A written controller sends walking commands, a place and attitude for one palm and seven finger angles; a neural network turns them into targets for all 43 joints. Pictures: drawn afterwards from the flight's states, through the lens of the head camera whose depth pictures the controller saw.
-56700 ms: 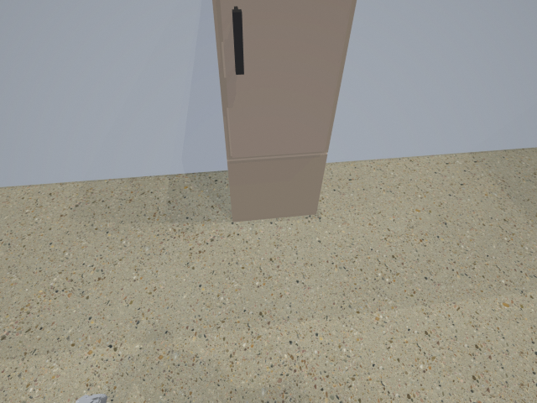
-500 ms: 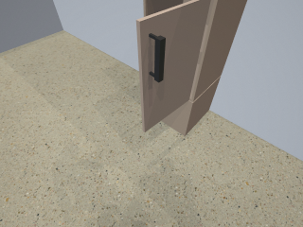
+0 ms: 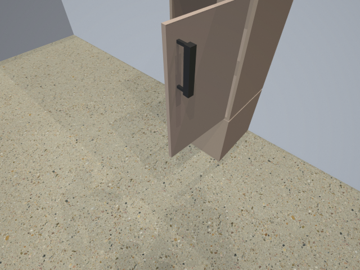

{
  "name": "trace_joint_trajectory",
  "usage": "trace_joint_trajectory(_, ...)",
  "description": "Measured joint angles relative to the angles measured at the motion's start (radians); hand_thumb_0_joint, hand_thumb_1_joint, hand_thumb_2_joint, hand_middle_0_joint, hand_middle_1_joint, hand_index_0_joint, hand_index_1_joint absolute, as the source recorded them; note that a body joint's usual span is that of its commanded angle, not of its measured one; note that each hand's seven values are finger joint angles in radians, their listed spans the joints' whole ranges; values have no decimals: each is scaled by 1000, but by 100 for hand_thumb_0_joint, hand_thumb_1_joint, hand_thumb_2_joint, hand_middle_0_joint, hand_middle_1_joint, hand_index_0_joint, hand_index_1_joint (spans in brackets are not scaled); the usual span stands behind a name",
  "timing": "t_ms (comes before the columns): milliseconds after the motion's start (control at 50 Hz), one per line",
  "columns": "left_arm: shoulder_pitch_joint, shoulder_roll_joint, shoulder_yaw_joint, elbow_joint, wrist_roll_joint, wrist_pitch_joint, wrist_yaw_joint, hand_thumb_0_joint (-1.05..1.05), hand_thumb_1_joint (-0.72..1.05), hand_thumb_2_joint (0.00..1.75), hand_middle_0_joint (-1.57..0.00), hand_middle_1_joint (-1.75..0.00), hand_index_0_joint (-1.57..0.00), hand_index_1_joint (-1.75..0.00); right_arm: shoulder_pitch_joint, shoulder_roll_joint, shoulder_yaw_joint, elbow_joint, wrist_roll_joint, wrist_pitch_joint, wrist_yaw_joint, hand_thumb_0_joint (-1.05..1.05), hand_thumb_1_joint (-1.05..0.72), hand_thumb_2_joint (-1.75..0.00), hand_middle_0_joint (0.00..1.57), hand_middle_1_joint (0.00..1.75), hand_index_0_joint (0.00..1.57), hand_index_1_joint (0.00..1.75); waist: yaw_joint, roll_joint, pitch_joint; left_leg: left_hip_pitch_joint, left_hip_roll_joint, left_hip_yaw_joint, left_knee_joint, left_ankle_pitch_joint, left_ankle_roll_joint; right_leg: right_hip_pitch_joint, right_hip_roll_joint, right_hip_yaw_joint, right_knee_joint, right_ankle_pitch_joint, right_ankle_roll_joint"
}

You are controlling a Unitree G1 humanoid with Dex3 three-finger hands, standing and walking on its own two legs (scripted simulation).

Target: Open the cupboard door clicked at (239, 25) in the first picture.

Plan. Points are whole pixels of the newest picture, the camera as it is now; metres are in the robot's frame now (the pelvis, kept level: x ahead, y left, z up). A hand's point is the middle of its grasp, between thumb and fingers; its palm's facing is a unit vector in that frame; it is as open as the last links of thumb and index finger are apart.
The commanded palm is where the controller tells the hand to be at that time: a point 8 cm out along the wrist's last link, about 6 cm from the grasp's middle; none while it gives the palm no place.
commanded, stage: look to check the result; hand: left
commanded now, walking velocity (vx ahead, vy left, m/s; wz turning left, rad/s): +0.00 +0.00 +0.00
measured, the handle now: (184, 69) +0.65 +0.02 +0.11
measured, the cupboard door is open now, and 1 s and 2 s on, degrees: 84 84 84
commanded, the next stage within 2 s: stand and wait in 0.32 s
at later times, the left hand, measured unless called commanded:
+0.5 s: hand out of the picture +0.01 +0.16 -0.17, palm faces +0.02 -0.98 -0.18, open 7.4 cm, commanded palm none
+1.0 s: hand out of the picture +0.03 +0.16 -0.17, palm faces +0.02 -0.98 -0.20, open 7.4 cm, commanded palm none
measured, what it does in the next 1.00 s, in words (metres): stands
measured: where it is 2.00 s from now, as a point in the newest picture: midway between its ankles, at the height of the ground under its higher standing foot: outside the picture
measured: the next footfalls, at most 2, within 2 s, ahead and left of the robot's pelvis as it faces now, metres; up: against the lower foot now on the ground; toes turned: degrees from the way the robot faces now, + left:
none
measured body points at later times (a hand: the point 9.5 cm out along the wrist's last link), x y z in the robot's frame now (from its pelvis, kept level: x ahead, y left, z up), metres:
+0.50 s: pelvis +0.01 -0.01 +0.00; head +0.03 -0.01 +0.45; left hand +0.01 +0.21 -0.16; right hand +0.00 -0.22 -0.16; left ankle +0.03 +0.09 -0.74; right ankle -0.01 -0.13 -0.74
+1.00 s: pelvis +0.02 -0.01 +0.00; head +0.03 -0.02 +0.45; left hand +0.03 +0.22 -0.16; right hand +0.03 -0.24 -0.16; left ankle +0.03 +0.09 -0.74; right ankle -0.01 -0.13 -0.74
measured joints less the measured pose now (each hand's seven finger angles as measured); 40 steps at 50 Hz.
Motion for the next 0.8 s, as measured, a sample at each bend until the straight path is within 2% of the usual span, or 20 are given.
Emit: trace_joint_trajectory(800, -52, 29, 1, -8, -3, -10, -5, 0, 91, 90, -19, -30, -20, -30, -45, -34, 4, 13, 1, -7, 0, 0, -91, -90, 20, 29, 19, 30, -1, -2, 9, 39, 13, -6, -30, -10, -18, 45, 15, -5, -43, -5, -14)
